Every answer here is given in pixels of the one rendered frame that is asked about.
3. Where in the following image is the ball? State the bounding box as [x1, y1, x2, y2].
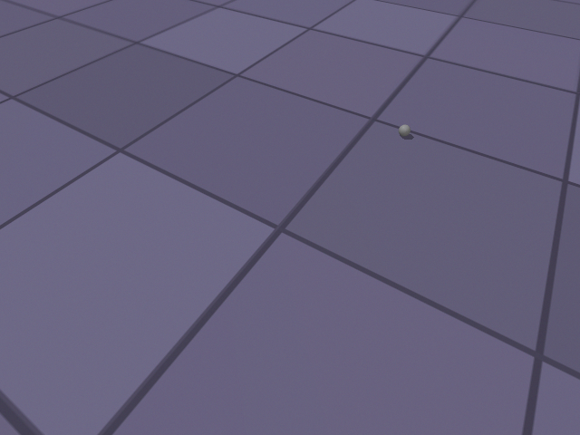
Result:
[399, 124, 411, 137]

